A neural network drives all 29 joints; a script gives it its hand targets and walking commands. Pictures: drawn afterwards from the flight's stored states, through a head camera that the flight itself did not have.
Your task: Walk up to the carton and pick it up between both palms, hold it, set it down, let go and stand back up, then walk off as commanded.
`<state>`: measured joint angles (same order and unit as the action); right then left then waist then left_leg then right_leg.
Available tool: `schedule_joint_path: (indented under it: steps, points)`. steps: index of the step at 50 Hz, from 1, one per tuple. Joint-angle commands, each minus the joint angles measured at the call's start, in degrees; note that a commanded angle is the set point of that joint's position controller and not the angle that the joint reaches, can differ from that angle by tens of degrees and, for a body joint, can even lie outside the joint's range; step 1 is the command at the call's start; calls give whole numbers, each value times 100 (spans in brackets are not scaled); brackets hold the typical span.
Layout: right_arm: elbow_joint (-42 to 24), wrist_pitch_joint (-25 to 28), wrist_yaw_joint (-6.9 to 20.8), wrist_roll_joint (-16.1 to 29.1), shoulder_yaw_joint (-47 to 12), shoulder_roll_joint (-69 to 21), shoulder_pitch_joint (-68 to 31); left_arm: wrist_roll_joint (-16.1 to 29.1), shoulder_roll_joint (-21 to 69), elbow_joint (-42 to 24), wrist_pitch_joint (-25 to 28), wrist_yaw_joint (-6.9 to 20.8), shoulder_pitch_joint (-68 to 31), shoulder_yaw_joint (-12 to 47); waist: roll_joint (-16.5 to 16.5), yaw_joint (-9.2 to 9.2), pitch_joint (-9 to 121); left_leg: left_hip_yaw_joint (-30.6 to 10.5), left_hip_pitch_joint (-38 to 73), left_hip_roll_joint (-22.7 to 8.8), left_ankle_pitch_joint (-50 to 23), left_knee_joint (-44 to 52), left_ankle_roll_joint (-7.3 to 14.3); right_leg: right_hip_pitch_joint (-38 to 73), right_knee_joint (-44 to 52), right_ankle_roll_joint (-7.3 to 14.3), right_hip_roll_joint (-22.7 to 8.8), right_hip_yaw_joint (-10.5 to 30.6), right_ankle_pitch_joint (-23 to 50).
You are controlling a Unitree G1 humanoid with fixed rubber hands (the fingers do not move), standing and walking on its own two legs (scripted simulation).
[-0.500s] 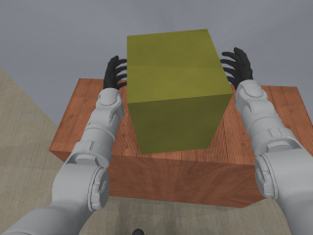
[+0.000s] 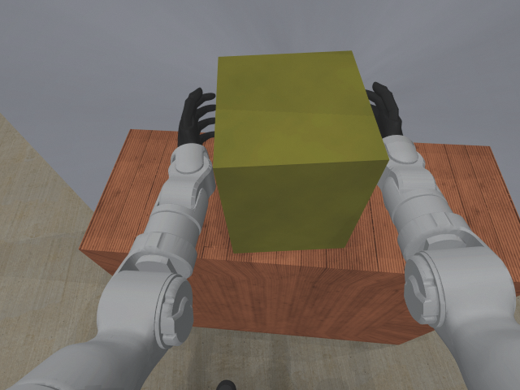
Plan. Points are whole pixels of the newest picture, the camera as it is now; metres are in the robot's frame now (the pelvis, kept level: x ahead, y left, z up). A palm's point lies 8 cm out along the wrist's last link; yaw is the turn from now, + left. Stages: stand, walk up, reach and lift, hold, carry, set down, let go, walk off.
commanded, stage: reach and lift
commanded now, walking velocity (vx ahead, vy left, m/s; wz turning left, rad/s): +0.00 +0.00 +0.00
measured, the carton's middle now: (287, 161) +0.46 +0.03 +0.06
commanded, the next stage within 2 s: none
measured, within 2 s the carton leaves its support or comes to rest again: leaves its support in 1.34 s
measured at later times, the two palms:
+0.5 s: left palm (191, 152) +0.42 +0.17 +0.11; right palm (391, 150) +0.45 -0.12 +0.11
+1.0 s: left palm (190, 154) +0.42 +0.17 +0.11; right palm (390, 153) +0.45 -0.12 +0.11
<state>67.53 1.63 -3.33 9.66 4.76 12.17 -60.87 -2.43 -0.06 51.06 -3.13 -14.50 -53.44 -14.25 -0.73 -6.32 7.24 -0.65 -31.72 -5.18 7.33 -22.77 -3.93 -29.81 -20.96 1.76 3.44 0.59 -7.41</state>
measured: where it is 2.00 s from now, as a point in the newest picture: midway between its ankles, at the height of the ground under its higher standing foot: outside the picture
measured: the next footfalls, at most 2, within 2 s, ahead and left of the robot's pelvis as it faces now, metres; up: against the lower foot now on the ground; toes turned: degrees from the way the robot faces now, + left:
none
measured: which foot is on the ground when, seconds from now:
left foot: down 0.00-1.00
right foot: down 0.00-1.00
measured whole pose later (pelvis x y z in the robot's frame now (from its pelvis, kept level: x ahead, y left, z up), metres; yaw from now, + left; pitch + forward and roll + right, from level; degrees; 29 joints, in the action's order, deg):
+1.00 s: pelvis +0.02 +0.00 +0.01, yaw +1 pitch +6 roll +0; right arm 58.9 7.9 3.0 -18.2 29.9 0.1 -48.4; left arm -22.3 8.8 36.9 -7.3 -6.2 -41.3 -27.3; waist 1.3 -3.1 2.5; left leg 1.5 -14.5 -4.4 7.4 -15.9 -3.4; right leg -13.7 -16.4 1.6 1.7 -1.3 -8.8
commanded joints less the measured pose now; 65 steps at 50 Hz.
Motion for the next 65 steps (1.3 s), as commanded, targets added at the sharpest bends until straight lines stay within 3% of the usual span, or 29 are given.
schedule_joint_path:
  steps: [1, 2, 3, 5, 6, 8, 9, 11, 14, 20, 24, 25, 27, 29, 31, 33, 35, 40, 41, 44, 46, 50, 51, 56, 59, 60, 62, 63, 65]
  points:
    - [-1125, 205, -9, -237, 200, 48, -2853, -191, 358, -1058, 166, 210, -2827, 246, 284, 104, 4319, 571, 2268, 462, -1724, -234, 41, 2014, -90, -365, 65, -296, 2293]
    - [-1223, 269, -41, -379, 238, -118, -2640, -409, 344, -1145, 224, 264, -2762, 94, 252, 95, 4509, 628, 2293, 510, -1924, -188, 59, 2287, -94, -425, 14, -240, 2830]
    - [-1105, 218, 30, -432, 209, -199, -2744, -486, 376, -1027, 203, 313, -2597, -34, 326, -56, 4128, 595, 2122, 507, -1829, -132, 102, 2416, -98, -441, -56, -170, 2829]
    - [-1208, 309, 135, -886, 567, -486, -2507, -755, 690, -1139, 320, 466, -2435, -185, 448, 57, 4013, 637, 2256, 505, -1695, 21, 94, 2583, -82, -467, -91, -313, 2603]
    - [-1035, 284, 242, -1097, 775, -756, -2495, -966, 817, -1084, 270, 546, -2639, -339, 348, -19, 3931, 731, 2332, 516, -1541, 100, 138, 2484, 4, -466, -112, -365, 2284]
    - [-1039, 353, 388, -1635, 1139, -1208, -2346, -1235, 1203, -1163, 289, 678, -2772, -297, 244, 148, 3838, 724, 2517, 511, -1566, 184, 110, 2498, 60, -430, -146, -393, 2392]
    - [-1104, 446, 606, -1957, 1154, -1927, -2512, -1418, 1870, -1072, 339, 845, -2743, -289, 335, -3, 3798, 782, 2460, 532, -1719, 212, 126, 2499, 50, -415, -125, -476, 2375]
    - [-1131, 532, 935, -2598, 1106, -3484, -2169, -1798, 3037, -1090, 342, 1225, -2483, -96, 471, 60, 3890, 861, 2429, 568, -1841, 271, 190, 3053, -10, -404, -243, -476, 2948]
    - [-966, 590, 1105, -3070, 1430, -3532, -1753, -2092, 2937, -1005, 135, 1340, -2163, -325, 451, 208, 3229, 862, 2537, 565, -1852, 421, 246, 3186, -31, -443, -240, -561, 3073]
    - [-1234, 660, 1270, -2985, 1413, -3537, -1629, -2118, 3077, -1451, -177, 1303, -1918, -351, 282, 89, 2541, 977, 2987, 512, -1797, 392, 178, 2858, 95, -463, -108, -723, 2495]
    - [-1312, 694, 1275, -3001, 1362, -3436, -1430, -2126, 3090, -1440, -351, 1331, -1606, -189, 426, 329, 2328, 955, 3143, 501, -1906, 375, 215, 2772, 211, -487, -96, -810, 2548]
    - [-1306, 735, 1265, -2953, 1288, -3594, -1487, -2132, 3101, -1503, -341, 1333, -1566, -212, 367, 159, 2392, 1030, 3057, 509, -1987, 401, 204, 2791, 172, -500, -96, -775, 2690]
    - [-1192, 720, 1265, -2937, 1456, -3514, -1419, -2152, 3223, -1623, -412, 1297, -1598, -93, 46, 365, 2141, 934, 3126, 492, -2045, 340, 103, 2684, 180, -463, -97, -774, 2536]
    - [-1324, 767, 1309, -2808, 1275, -3480, -1558, -2000, 3222, -1793, -419, 1273, -1647, 174, 6, 255, 2437, 922, 3266, 468, -2072, 312, 101, 2458, 246, -406, -51, -847, 2284]
    - [-1247, 792, 1290, -2910, 1333, -3509, -1431, -1996, 3176, -1822, -423, 1278, -1638, 149, -19, 380, 2566, 1008, 3312, 500, -2243, 263, 111, 2580, 235, -423, -124, -816, 2675]
    - [-1318, 844, 1293, -2883, 1289, -3465, -1512, -2051, 3382, -1847, -443, 1254, -1533, 197, -23, 325, 2758, 891, 3626, 394, -2559, 212, 72, 2443, 256, -425, -35, -879, 2594]
    - [-951, 804, 1279, -2830, 1276, -3459, -1346, -1964, 3382, -1819, -466, 1222, -1570, 382, -160, 430, 2603, 916, 3634, 398, -2469, 200, 20, 2268, 305, -356, -19, -883, 2372]
    - [-949, 862, 1259, -2806, 1313, -3495, -1466, -1877, 3425, -1820, -435, 1215, -1666, 439, -63, 423, 2468, 848, 3411, 384, -2265, 254, 118, 2365, 372, -294, -52, -825, 2250]
    - [-1172, 902, 1253, -2730, 1165, -3579, -1624, -1823, 3425, -1747, -356, 1229, -1674, 394, 182, 306, 2681, 884, 3363, 376, -2268, 300, 168, 2512, 305, -395, -38, -797, 2575]
    - [-1074, 846, 1258, -2869, 1336, -3625, -1574, -1995, 3210, -1525, -336, 1281, -1669, 105, 265, 314, 2493, 983, 2873, 435, -1506, 516, 297, 2850, 314, -455, -190, -683, 2337]
    - [-1094, 962, 1216, -2961, 1280, -3716, -1587, -1920, 3438, -1481, -262, 1290, -1538, 279, 215, 423, 2610, 961, 2883, 467, -1789, 435, 245, 2915, 206, -451, -166, -693, 2796]
    - [-1078, 974, 1263, -2961, 1349, -3644, -1724, -1925, 3371, -1538, -198, 1238, -1772, 206, 205, 388, 2726, 962, 2953, 398, -1712, 531, 229, 2725, 219, -472, -94, -837, 2510]
    - [-963, 926, 1205, -2978, 1255, -3754, -1620, -2020, 3253, -1335, -215, 1306, -1693, -5, 389, 319, 2324, 973, 2711, 478, -1620, 562, 332, 3065, 199, -496, -182, -707, 2861]
    - [-1180, 986, 1242, -2953, 1245, -3745, -1746, -1990, 3219, -1498, -150, 1270, -1744, -54, 364, 185, 2624, 987, 2597, 458, -1566, 633, 348, 3130, 121, -555, -168, -682, 2827]
    - [-1251, 1148, 1183, -2934, 1155, -3757, -1906, -1967, 3312, -1470, -81, 1273, -1788, 145, 352, 374, 2835, 956, 2716, 481, -1767, 531, 319, 3053, 118, -515, -189, -693, 3041]
    - [-1192, 1157, 1181, -2959, 1077, -3839, -1969, -2013, 3295, -1401, -52, 1287, -1847, 75, 440, 243, 2941, 980, 2684, 460, -1796, 585, 338, 3192, 116, -552, -165, -707, 3132]
    - [-1094, 1324, 1131, -2914, 974, -3810, -1965, -1938, 3429, -1635, 92, 1251, -2014, 265, 387, 379, 3035, 932, 2751, 473, -1861, 505, 299, 3289, 21, -554, -178, -710, 3371]
    - [-1042, 1406, 1110, -2974, 1077, -3758, -1906, -1929, 3593, -1722, 137, 1263, -2205, 437, 250, 552, 3120, 902, 2910, 458, -1919, 501, 223, 3121, 73, -525, -166, -776, 3187]
    - [-1368, 1629, 1085, -2951, 976, -3766, -2221, -2003, 3520, -1508, 197, 1221, -2280, 288, 244, 257, 3259, 967, 2816, 390, -1970, 457, 228, 3072, 139, -409, -128, -743, 2991]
